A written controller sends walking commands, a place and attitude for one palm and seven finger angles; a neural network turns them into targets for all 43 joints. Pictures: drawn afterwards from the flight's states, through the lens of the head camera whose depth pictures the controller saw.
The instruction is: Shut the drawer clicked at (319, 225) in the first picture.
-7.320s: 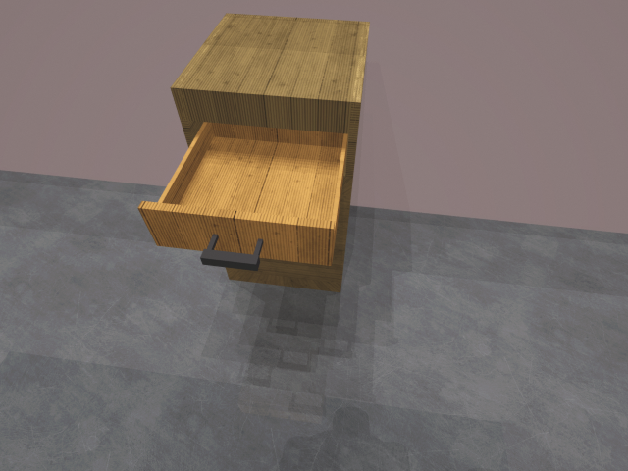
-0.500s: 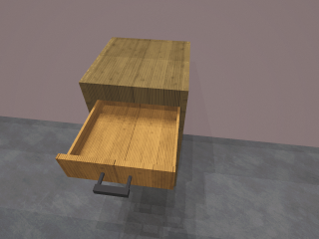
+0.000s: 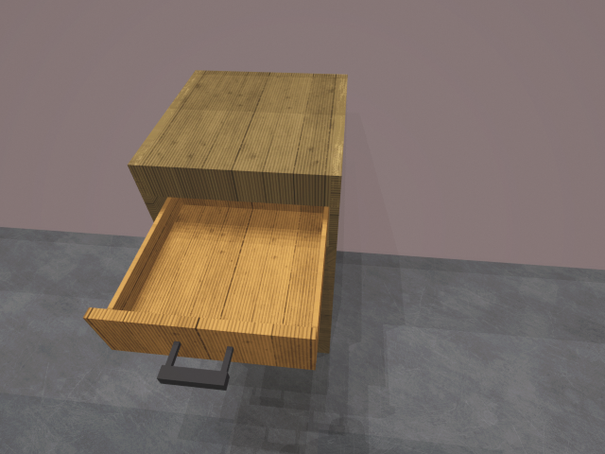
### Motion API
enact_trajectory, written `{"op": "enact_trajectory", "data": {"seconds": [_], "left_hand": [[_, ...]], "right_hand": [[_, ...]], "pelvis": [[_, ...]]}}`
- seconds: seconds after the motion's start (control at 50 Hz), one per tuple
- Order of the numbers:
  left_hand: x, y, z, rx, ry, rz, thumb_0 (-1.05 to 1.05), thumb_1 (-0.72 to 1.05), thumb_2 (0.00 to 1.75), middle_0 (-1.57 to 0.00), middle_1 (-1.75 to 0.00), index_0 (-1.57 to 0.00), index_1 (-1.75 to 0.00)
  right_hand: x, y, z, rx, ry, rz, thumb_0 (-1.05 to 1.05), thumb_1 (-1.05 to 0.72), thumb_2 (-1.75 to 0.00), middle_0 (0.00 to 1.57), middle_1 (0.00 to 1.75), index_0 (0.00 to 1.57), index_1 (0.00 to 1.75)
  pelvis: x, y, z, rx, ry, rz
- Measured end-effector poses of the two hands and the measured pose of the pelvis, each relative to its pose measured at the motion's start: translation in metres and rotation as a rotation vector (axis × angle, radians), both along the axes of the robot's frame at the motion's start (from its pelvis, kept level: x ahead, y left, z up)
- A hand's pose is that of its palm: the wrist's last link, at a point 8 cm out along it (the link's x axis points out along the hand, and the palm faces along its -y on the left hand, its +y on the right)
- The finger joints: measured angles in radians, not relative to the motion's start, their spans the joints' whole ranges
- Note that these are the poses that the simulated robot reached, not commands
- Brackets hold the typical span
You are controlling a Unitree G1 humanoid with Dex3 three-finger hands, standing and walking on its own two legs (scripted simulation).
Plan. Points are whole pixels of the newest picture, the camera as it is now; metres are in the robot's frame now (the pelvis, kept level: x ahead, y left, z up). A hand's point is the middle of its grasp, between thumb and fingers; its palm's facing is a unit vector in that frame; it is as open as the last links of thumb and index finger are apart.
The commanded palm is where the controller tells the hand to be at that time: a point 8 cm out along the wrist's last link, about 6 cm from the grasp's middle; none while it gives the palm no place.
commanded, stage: look again from close up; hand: left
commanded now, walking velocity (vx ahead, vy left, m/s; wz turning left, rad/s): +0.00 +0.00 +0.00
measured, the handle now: (197, 364) +0.29 +0.20 -0.12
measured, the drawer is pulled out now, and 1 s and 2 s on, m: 0.30 0.30 0.30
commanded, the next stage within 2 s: raise the hand and make a fist in 0.32 s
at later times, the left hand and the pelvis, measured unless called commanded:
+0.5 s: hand out of the picture +0.05 +0.16 -0.14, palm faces +0.18 -0.96 -0.23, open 7.2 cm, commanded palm +0.09 +0.20 -0.07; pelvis +0.01 -0.02 +0.00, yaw +1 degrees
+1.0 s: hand out of the picture +0.10 +0.16 -0.05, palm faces +0.03 -1.00 -0.04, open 5.1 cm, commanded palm +0.09 +0.20 -0.05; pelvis -0.04 -0.03 -0.11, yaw +5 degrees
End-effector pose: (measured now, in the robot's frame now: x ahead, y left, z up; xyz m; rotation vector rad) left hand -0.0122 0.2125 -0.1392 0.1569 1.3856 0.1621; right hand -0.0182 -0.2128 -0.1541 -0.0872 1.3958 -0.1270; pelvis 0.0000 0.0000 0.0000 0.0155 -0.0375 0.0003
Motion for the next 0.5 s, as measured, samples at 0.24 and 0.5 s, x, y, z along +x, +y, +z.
{"op": "enact_trajectory", "data": {"seconds": [0.24, 0.5], "left_hand": [[0.013, -0.009, 0.003, 0.016, -0.012, 0.005, 0.01, 0.93, 0.90, -0.20, -0.30, -0.20, -0.30], [0.041, -0.004, 0.029, 0.055, -0.256, 0.101, 0.04, 0.97, 0.90, -0.21, -0.31, -0.21, -0.31]], "right_hand": [[0.003, -0.012, -0.001, 0.009, 0.029, 0.005, 0.00, -0.91, -0.90, 0.20, 0.30, 0.20, 0.29], [0.034, -0.032, 0.009, -0.055, -0.148, 0.019, 0.01, -0.91, -0.90, 0.20, 0.30, 0.20, 0.30]], "pelvis": [[0.007, -0.016, 0.001, -0.001, 0.005, 0.007], [0.007, -0.025, -0.001, -0.005, 0.013, 0.018]]}}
